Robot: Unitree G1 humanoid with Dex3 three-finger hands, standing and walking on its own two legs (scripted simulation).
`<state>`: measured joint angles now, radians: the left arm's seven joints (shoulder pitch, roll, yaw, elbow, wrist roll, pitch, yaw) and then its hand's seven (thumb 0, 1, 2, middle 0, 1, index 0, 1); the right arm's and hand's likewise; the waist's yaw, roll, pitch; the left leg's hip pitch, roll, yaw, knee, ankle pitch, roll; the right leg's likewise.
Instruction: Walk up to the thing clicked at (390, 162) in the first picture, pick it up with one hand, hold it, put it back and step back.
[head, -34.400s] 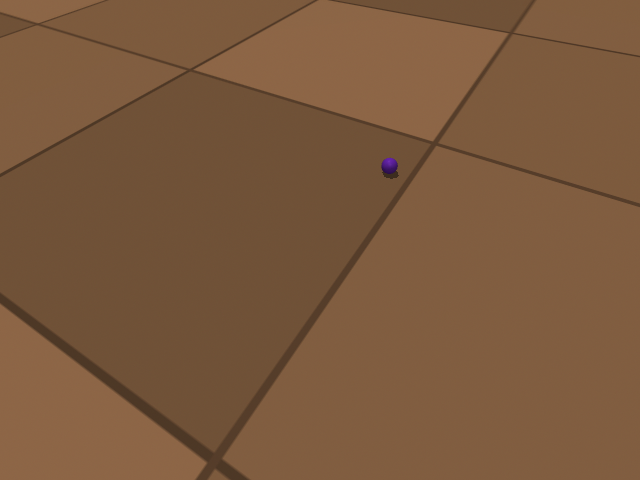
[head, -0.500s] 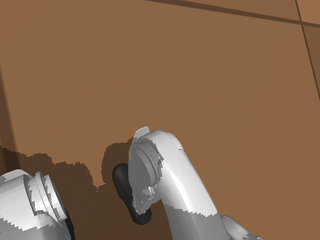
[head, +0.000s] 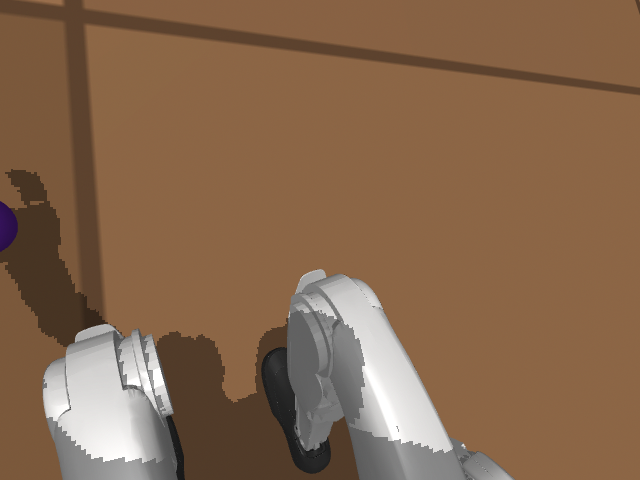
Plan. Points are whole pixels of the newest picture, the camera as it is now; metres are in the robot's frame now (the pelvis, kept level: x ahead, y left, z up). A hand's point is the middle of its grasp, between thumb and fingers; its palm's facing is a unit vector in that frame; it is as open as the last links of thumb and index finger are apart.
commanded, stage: withdraw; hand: left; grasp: from above
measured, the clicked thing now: out of the picture +0.46 +0.33 -0.28
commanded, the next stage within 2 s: home in 0.52 s
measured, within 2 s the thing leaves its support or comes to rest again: neither
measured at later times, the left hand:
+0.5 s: hand out of the picture +0.41 +0.33 -0.11, palm faces -0.51 -0.09 -0.85, open 14.1 cm
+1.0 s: hand out of the picture +0.42 +0.34 -0.07, palm faces -0.32 -0.32 -0.89, open 10.8 cm
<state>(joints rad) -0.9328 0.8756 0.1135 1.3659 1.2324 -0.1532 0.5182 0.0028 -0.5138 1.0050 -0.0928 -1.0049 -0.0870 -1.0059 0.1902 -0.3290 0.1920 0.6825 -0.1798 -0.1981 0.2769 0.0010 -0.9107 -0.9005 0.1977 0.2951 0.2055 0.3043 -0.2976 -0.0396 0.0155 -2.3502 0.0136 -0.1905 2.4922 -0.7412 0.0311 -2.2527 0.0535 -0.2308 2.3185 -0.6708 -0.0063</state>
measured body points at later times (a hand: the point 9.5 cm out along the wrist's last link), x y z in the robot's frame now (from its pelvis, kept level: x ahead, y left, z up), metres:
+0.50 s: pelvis -0.02 -0.01 +0.04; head +0.20 +0.08 +0.42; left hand +0.43 +0.33 -0.06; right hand +0.08 -0.28 -0.06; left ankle +0.06 +0.11 -0.29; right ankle +0.11 -0.10 -0.29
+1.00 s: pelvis +0.00 +0.00 +0.06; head +0.22 +0.07 +0.45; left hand +0.43 +0.35 -0.02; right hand +0.08 -0.25 -0.06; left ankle +0.06 +0.11 -0.29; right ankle +0.10 -0.10 -0.29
